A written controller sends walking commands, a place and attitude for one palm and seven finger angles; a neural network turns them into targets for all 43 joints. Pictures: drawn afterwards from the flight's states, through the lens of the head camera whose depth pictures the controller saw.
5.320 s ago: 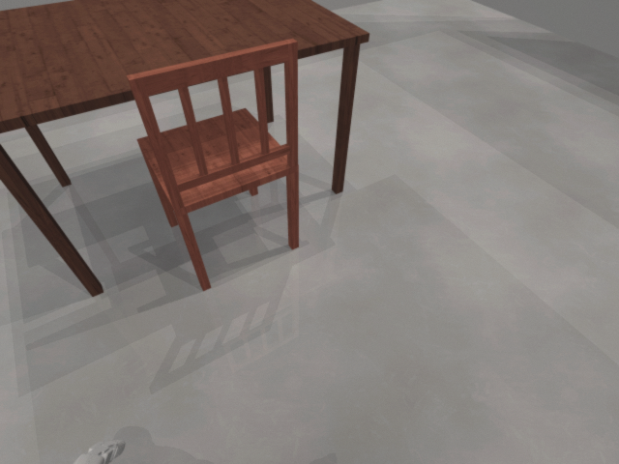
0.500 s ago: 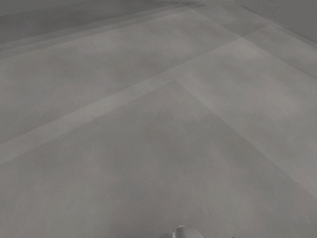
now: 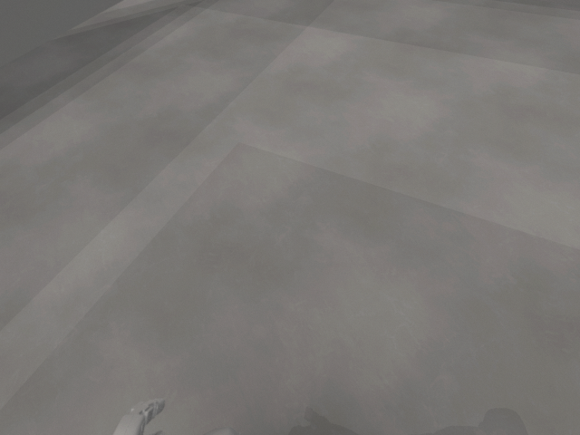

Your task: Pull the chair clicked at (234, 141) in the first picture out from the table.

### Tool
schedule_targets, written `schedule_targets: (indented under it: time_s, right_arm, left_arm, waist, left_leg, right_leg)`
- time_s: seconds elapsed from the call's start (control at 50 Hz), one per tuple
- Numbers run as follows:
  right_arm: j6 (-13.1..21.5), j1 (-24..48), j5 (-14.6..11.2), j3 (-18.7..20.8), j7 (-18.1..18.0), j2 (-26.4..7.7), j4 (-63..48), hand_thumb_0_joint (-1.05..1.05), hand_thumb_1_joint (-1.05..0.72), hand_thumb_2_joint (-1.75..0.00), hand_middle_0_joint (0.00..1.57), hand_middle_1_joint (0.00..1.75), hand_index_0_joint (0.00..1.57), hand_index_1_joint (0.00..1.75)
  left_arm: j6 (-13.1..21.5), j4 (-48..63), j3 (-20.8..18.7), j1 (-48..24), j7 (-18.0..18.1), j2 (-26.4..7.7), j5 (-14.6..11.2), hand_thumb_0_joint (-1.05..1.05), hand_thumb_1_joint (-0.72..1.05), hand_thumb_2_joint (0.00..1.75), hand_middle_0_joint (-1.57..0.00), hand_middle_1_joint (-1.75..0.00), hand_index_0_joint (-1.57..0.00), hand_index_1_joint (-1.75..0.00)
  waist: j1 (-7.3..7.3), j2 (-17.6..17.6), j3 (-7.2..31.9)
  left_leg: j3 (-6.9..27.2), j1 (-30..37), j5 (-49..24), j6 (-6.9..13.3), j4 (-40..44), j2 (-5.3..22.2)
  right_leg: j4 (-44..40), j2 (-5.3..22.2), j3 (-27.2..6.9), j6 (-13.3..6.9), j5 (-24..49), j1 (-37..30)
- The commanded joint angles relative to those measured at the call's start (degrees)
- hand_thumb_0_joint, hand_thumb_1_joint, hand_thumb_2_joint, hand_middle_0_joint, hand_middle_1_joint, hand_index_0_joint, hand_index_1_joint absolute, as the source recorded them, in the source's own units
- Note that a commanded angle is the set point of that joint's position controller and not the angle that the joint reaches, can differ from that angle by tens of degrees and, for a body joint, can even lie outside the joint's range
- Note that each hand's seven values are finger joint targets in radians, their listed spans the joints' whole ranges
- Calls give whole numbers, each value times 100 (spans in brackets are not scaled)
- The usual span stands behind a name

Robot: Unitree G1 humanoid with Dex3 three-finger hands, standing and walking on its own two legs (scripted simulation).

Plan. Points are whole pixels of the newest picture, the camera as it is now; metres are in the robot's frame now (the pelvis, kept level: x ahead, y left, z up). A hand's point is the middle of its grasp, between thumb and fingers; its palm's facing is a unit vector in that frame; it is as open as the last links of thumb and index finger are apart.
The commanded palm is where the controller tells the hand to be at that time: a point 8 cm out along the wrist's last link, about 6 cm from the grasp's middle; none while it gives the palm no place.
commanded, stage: walk to a spot facing it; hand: left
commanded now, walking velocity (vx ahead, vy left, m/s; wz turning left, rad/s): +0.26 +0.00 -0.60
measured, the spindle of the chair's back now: out of the picture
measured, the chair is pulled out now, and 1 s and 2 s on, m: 0.00 0.00 0.00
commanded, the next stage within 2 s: turn to face it in 0.86 s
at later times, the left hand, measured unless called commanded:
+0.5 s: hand out of the picture +0.08 +0.23 -0.18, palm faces -0.09 -0.98 -0.17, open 7.4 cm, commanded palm none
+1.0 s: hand (245, 290) +0.39 +0.11 -0.15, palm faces -0.55 -0.80 -0.22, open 7.4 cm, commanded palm none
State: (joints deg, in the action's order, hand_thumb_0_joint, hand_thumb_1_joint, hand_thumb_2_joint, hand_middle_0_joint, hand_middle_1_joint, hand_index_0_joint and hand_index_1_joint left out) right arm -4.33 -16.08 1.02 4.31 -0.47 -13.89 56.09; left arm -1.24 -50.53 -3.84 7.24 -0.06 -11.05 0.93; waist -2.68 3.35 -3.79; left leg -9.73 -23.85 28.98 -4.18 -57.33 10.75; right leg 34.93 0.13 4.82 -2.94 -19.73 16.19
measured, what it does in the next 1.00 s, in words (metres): walks ahead, turning right: left foot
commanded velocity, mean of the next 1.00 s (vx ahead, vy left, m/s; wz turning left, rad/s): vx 0.12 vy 0.00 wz -0.54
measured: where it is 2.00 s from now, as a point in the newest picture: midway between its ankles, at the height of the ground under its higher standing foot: outside the picture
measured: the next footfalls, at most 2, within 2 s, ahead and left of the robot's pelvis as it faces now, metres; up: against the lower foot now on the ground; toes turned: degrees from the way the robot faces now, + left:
left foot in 0.48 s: +0.20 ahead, +0.12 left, +0.00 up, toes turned -8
right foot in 1.04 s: +0.18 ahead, -0.13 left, +0.00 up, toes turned -42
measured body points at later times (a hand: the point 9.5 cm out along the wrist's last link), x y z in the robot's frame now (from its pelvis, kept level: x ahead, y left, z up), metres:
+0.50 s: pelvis +0.09 +0.04 +0.00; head +0.12 +0.06 +0.45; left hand +0.09 +0.28 -0.16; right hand +0.19 -0.24 -0.11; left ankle +0.16 +0.12 -0.73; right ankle -0.01 -0.08 -0.72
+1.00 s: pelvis +0.17 +0.01 +0.00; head +0.21 -0.01 +0.45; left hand +0.42 +0.15 -0.14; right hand +0.01 -0.17 -0.15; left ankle +0.16 +0.12 -0.73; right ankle +0.14 -0.10 -0.71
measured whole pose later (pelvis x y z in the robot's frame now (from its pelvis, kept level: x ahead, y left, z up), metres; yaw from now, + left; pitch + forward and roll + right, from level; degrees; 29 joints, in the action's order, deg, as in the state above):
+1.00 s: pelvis +0.17 +0.01 +0.00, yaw -33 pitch +0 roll +0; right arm -0.3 -20.4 1.6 3.1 -0.8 -10.6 58.4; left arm -3.5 -52.0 -5.2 5.5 -1.3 -12.8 1.7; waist -3.6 -0.2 -4.9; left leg -23.8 -6.4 23.2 -0.8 -31.5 9.0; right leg 43.9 3.4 6.4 2.9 -19.6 24.5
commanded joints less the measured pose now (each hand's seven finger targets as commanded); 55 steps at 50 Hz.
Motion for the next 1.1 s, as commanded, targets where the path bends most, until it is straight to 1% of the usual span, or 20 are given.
schedule_targets:
  time_s: [0.0,0.32,0.38,0.42,0.44,0.46,0.48,0.5,0.54,0.62,0.66,0.8,0.88,0.94,0.98,1.0,1.02,1.04,1.06,1.08]
  right_arm:
    - [226,408,85,99,44,-442,-692,0,-90,-90,20,30,20,30]
    - [540,1387,25,14,119,-307,-1024,0,-90,-90,20,30,20,30]
    - [624,1208,-21,-14,86,-276,-1010,0,-90,-90,20,30,20,30]
    - [692,477,-21,-1,-3,-397,-751,0,-90,-90,20,30,20,30]
    - [747,-248,0,68,-88,-776,-520,0,-90,-90,20,30,20,30]
    - [747,-713,62,212,-99,-1394,-416,0,-90,-90,20,30,20,30]
    - [670,-787,27,161,-89,-1408,-490,0,-90,-90,20,30,20,30]
    - [637,-261,41,73,-81,-1061,-581,0,-90,-90,20,30,20,30]
    - [675,262,25,-73,-106,-634,-692,0,-90,-90,20,30,20,30]
    - [748,32,-14,-121,-175,-408,-498,0,-90,-90,20,30,20,30]
    - [737,-69,-35,-107,-191,-359,-445,0,-90,-90,20,30,20,30]
    - [646,-390,27,-4,-160,-392,-245,0,-90,-90,20,30,20,30]
    - [562,-624,65,64,-115,-518,-116,0,-90,-90,20,30,20,30]
    - [531,-644,66,124,-80,-644,-73,0,-90,-90,20,30,20,30]
    - [518,-636,20,150,-47,-703,-120,0,-90,-90,20,30,20,30]
    - [514,-600,-42,138,-3,-678,-211,0,-90,-90,20,30,20,30]
    - [486,-378,-73,35,36,-272,-514,0,-90,-90,20,30,20,30]
    - [422,-99,-89,8,-50,-253,-688,0,-90,-90,20,30,20,30]
    - [374,3,-91,16,-109,-298,-689,0,-90,-90,20,30,20,30]
    - [359,69,-66,-21,-95,-178,-671,0,-90,-90,20,30,20,30]
  left_arm:
    - [122,199,-230,397,112,-1054,-56,0,90,90,-20,-30,-20,-30]
    - [394,-277,-201,1313,45,-1057,41,0,90,90,-20,-30,-20,-30]
    - [372,-305,-216,1199,58,-1088,38,0,90,90,-20,-30,-20,-30]
    - [339,-299,-231,986,51,-1018,-10,0,90,90,-20,-30,-20,-30]
    - [329,-250,-200,967,16,-800,-56,0,90,90,-20,-30,-20,-30]
    - [318,-201,-133,1221,-62,-431,-121,0,90,90,-20,-30,-20,-30]
    - [297,-165,-157,1139,-53,-577,-43,0,90,90,-20,-30,-20,-30]
    - [228,-254,-213,1141,-65,-687,24,0,90,90,-20,-30,-20,-30]
    - [137,-354,-253,998,-164,-623,80,0,90,90,-20,-30,-20,-30]
    - [-30,-452,-238,1320,-151,-353,51,0,90,90,-20,-30,-20,-30]
    - [-94,-427,-252,1270,-126,-318,44,0,90,90,-20,-30,-20,-30]
    - [-196,38,-188,216,-149,-257,62,0,90,90,-20,-30,-20,-30]
    - [-157,258,-126,-338,-151,-250,60,0,90,90,-20,-30,-20,-30]
    - [-62,325,-105,-331,-119,-287,64,0,90,90,-20,-30,-20,-30]
    - [53,221,-154,217,-87,-498,75,0,90,90,-20,-30,-20,-30]
    - [146,57,-218,816,-46,-833,97,0,90,90,-20,-30,-20,-30]
    - [219,-99,-355,1439,49,-1521,93,0,90,90,-20,-30,-20,-30]
    - [178,-214,-420,1606,117,-1820,-56,0,90,90,-20,-30,-20,-30]
    - [127,-144,-377,1344,181,-1589,-86,0,90,90,-20,-30,-20,-30]
    - [117,-17,-355,1018,198,-1424,-70,0,90,90,-20,-30,-20,-30]
  waist:
    - [314,-1161,290]
    - [575,-1027,82]
    - [452,-1093,181]
    - [100,-864,368]
    - [-179,-105,776]
    - [-248,1661,1215]
    - [-274,1403,991]
    - [-42,931,497]
    - [199,556,-184]
    - [391,583,315]
    - [400,542,382]
    - [184,461,116]
    - [-31,655,50]
    - [-24,819,198]
    - [302,539,601]
    - [625,-35,1014]
    - [880,-1707,1397]
    - [880,-1792,1691]
    - [765,-1191,1373]
    - [674,-1394,1249]
  left_leg:
    - [733,-1301,-915,-161,-899,-62]
    - [777,-1005,-979,-57,1110,-552]
    - [720,-58,-952,46,2011,-724]
    - [633,1479,-1684,100,3134,-829]
    - [1051,2755,-1712,201,3528,-291]
    - [2942,3756,-1447,683,3878,1471]
    - [3383,3017,-915,1038,4307,1994]
    - [2898,2161,-504,997,4519,1763]
    - [1960,1192,-1117,777,4629,1257]
    - [508,1627,-4298,529,4073,829]
    - [217,1755,-4871,500,3933,815]
    - [-44,2149,-4612,1020,3849,1069]
    - [-302,2242,-4693,1015,3591,1137]
    - [-410,2268,-5096,935,3167,1190]
    - [-696,2154,-5585,627,2160,1099]
    - [-814,1251,-4863,338,1026,981]
    - [-852,-576,-426,-49,-488,6]
    - [58,-1042,1082,-109,-1507,-346]
    - [595,-1097,719,-64,-1660,-124]
    - [709,-1210,327,-70,-1560,-56]
  right_leg:
    - [-1916,1307,-1766,-382,1552,-1004]
    - [-2019,1265,-2610,-810,1249,-1285]
    - [-1656,1166,-2638,-690,1704,-942]
    - [-917,704,-2342,-367,1733,-202]
    - [146,194,-1905,-129,1352,475]
    - [1812,-476,-1044,236,-1109,1846]
    - [2790,-230,-797,336,-1534,1963]
    - [3126,87,-856,386,-1207,1871]
    - [3392,321,-678,456,-492,1686]
    - [3601,323,-511,654,174,1536]
    - [3679,330,-451,701,322,1630]
    - [2582,535,-199,794,368,2008]
    - [1451,424,112,681,-2,1561]
    - [689,249,233,507,-164,1002]
    - [-311,53,329,364,522,4]
    - [-876,410,-138,150,1777,-1362]
    - [-915,1992,-2382,-534,4668,-2681]
    - [-788,2568,-2712,-1150,6467,-2728]
    - [-813,2416,-2213,-1200,6060,-2386]
    - [-902,2027,-2084,-987,5319,-2172]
